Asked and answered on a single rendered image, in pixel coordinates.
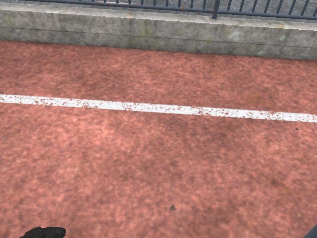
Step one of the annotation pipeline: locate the left robot hand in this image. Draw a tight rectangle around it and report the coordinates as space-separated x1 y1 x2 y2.
20 226 66 238

